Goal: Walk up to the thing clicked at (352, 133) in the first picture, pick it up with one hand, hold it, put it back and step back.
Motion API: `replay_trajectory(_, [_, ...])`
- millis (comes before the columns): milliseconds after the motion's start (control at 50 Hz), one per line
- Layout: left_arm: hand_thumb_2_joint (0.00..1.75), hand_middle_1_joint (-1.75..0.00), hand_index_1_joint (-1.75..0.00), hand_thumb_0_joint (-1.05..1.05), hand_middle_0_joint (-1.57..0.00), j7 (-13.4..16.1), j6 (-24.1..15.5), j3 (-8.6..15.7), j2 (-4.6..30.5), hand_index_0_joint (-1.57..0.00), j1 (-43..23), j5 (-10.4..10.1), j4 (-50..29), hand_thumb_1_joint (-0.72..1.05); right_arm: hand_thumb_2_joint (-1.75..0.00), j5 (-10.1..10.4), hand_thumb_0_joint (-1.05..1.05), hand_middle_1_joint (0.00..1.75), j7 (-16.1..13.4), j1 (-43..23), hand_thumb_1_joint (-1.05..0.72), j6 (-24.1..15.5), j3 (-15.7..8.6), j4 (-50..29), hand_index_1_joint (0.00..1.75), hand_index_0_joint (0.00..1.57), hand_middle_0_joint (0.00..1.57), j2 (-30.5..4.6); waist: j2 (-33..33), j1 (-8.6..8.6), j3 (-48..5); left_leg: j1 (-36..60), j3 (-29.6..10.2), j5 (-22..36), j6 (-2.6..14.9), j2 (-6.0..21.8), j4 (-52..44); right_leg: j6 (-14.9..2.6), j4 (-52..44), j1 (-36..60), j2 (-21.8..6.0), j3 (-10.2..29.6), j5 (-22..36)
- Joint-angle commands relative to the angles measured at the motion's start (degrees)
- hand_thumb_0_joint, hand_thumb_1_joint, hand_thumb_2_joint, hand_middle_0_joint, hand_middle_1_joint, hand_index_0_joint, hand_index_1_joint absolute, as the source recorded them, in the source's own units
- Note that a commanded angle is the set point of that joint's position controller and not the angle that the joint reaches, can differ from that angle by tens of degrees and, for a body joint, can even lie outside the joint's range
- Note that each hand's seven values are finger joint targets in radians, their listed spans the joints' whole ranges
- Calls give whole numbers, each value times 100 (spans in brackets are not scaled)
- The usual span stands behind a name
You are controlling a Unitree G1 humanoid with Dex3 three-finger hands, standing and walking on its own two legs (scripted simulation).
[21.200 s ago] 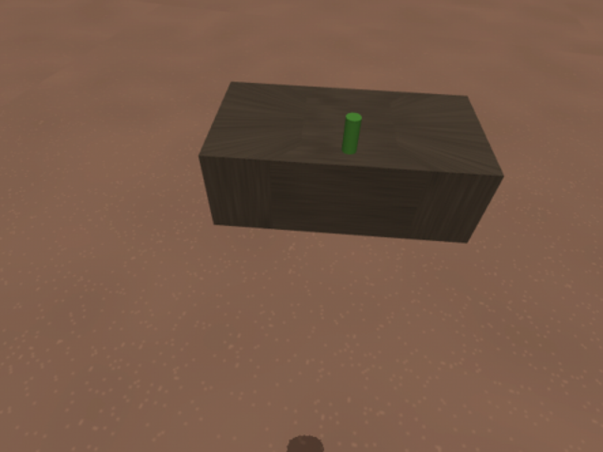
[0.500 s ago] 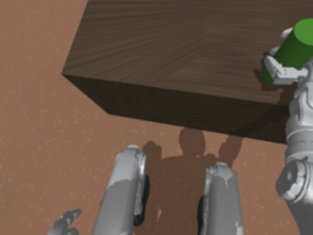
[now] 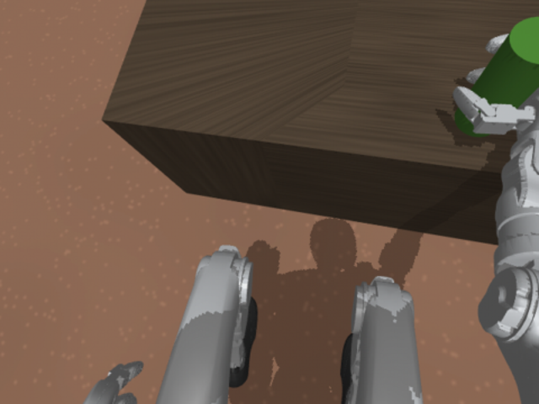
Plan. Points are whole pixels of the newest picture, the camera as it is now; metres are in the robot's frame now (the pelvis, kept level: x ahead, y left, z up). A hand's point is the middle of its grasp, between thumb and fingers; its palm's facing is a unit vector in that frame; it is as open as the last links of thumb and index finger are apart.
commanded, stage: open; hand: right
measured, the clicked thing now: (503, 86) +0.55 -0.21 +0.02
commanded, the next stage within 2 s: withdraw in 0.24 s
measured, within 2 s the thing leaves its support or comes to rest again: neither
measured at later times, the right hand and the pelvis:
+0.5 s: hand (502, 85) +0.55 -0.21 +0.02, palm faces +0.16 +0.99 -0.03, open 13.9 cm; pelvis +0.00 +0.00 +0.00, yaw +0 degrees
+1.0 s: hand out of the picture +0.53 -0.28 +0.14, palm faces +0.19 +0.93 -0.32, open 17.2 cm; pelvis +0.02 +0.00 +0.13, yaw +1 degrees
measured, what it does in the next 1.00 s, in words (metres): rises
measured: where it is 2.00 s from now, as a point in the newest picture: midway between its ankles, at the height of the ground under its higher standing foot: (294, 377)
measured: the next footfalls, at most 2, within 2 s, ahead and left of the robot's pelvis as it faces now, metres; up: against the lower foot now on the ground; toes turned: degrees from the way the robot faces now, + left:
none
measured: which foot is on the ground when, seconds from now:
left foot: down 0.00-1.00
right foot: down 0.00-1.00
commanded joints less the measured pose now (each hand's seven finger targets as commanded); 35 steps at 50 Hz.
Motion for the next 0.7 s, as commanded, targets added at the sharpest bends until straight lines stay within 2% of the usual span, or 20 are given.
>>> replay_trajectory(0, [88,-31,-30,0,-21,115,-55,441,1209,-22,1057,0,-193,92,-53,44,0,72,28,-2504,13,-386,5,-1361,73,91,90,-1233,-839,125,-3803,2567,347,433,455,-151,-1080,-223,-1736,2055,-20,-266,622])
replay_trajectory(20, [88,-31,-30,0,-21,118,-48,458,1244,-22,1092,1,-113,92,-49,43,0,68,28,-2206,15,-341,-73,-1098,68,86,86,-1287,-932,125,-3669,2527,368,439,461,-154,-1075,-212,-1755,2082,-20,-260,634])
replay_trajectory(60, [88,-31,-30,0,-21,116,-59,431,1204,-21,1071,-9,-177,92,-41,86,0,60,47,-2353,19,-344,85,-1239,60,80,80,-1075,-886,179,-3751,2531,371,539,463,-145,-1054,-211,-1719,2147,-26,-244,742])
replay_trajectory(100, [89,-31,-30,0,-21,121,-55,442,1208,-21,1121,-17,-191,91,-36,99,0,53,35,-2322,24,-355,-77,-1361,53,71,71,-1297,-824,115,-3866,2681,355,566,460,-153,-1066,-223,-1701,2056,-23,-276,784])
replay_trajectory(120, [89,-31,-30,0,-21,126,-56,429,1216,-21,1066,-32,-218,91,-34,105,0,50,38,-2294,22,-337,5,-1246,50,68,68,-1185,-781,133,-3770,2625,356,498,454,-151,-1100,-229,-1712,2064,-22,-276,697])
replay_trajectory(160, [89,-31,-31,0,-21,121,-40,460,1232,-21,1156,-10,-169,91,-34,80,0,47,22,-2290,23,-342,-115,-1427,47,62,62,-1339,-883,66,-3968,2735,348,619,461,-150,-1062,-210,-1703,2145,-21,-284,863])
replay_trajectory(180, [89,-31,-31,0,-21,113,-41,415,1167,-21,1122,-5,-162,90,-31,99,0,44,52,-2307,23,-348,43,-1395,44,60,61,-1144,-901,124,-3934,2736,354,708,465,-149,-1043,-203,-1677,2161,-21,-288,966])
replay_trajectory(200, [89,-31,-31,0,-21,120,-45,420,1183,-21,1122,-10,-176,91,-30,118,0,42,48,-2229,21,-318,18,-1258,42,57,58,-1067,-791,154,-3891,2700,371,780,459,-148,-1035,-206,-1642,2205,-27,-276,1060])
replay_trajectory(220, [89,-31,-31,0,-21,124,-40,459,1221,-21,1178,-14,-155,90,-31,106,0,41,33,-2103,22,-309,-105,-1380,41,53,53,-1250,-851,81,-3976,2757,366,864,470,-147,-1016,-191,-1653,2280,-32,-273,1179])
replay_trajectory(240, [90,-31,-31,0,-21,116,-31,439,1203,-21,1142,-5,-192,90,-27,96,0,38,48,-2283,24,-322,26,-1408,38,51,52,-1138,-930,132,-3898,2643,358,892,478,-145,-995,-180,-1646,2286,-33,-282,1209])
replay_trajectory(320, [90,-31,-31,0,-21,103,-35,442,1180,-21,1103,-5,-198,89,-24,89,0,31,35,-2219,24,-314,10,-1292,31,40,41,-1156,-840,109,-3819,2763,323,718,465,-140,-1051,-216,-1641,2056,-26,-317,962])
replay_trajectory(340, [87,-31,-30,0,-21,111,-31,434,1199,-22,1080,-12,-205,93,-32,96,0,33,34,-2300,22,-342,5,-1319,33,33,34,-1124,-804,151,-3697,2569,360,681,465,-140,-1011,-205,-1669,2088,-29,-257,943])
replay_trajectory(400, [88,-31,-30,0,-21,111,-5,471,1246,-21,1176,3,-174,91,-26,35,0,26,30,-2435,25,-350,-125,-1595,26,27,28,-1500,-1076,56,-4015,2680,329,750,477,-142,-1017,-190,-1672,2372,-39,-296,1036])
replay_trajectory(420, [88,-31,-30,0,-21,127,9,436,1229,-21,1134,-6,-276,91,-25,39,0,25,31,-2646,25,-356,-174,-1701,25,26,27,-1631,-966,111,-4135,2861,312,754,457,-137,-1076,-208,-1677,2321,-28,-305,1020])
replay_trajectory(440, [89,-30,-30,0,-21,138,19,441,1235,-21,1164,-23,-267,91,-23,64,0,23,8,-2570,28,-330,-363,-1869,23,24,25,-1864,-963,-15,-4348,3144,284,820,443,-136,-1135,-219,-1705,2374,-27,-349,1068])
replay_trajectory(500, [89,-30,-30,0,-21,186,44,435,1250,-21,1123,-80,-281,91,-17,54,0,16,15,-2745,32,-178,-483,-2124,16,18,18,-2123,-1104,-54,-4670,3366,291,827,444,-148,-1282,-198,-1948,2767,-38,-317,1111])
replay_trajectory(560, [89,-30,-30,0,-21,250,75,444,1266,-20,1129,-126,-292,90,-8,0,0,7,56,-2890,39,28,-515,-2303,7,9,10,-2361,-1350,-81,-4700,3314,299,865,472,-171,-1446,-160,-2242,3289,-89,-222,1174])
replay_trajectory(580, [89,-30,-30,0,-21,278,84,447,1249,-20,1176,-136,-294,89,-7,-19,0,6,88,-3052,40,106,-409,-2346,6,8,9,-2346,-1345,27,-4751,3476,296,907,468,-177,-1567,-168,-2292,3365,-88,-248,1223])
replay_trajectory(640, [89,-30,-30,0,-20,346,70,414,1236,-20,1160,-211,-292,89,-7,37,0,6,220,-2890,48,403,-547,-2051,6,7,7,-2528,-1206,-8,-4511,3625,309,875,459,-203,-1861,-171,-2525,3495,-101,-219,1223])
replay_trajectory(680, [89,-30,-30,0,-20,375,58,454,1249,-20,1282,-248,-98,89,-6,57,0,5,366,-2340,52,640,-468,-1393,5,6,6,-2284,-1001,60,-3895,3585,359,738,453,-222,-2102,-181,-2744,3457,-138,-142,1074])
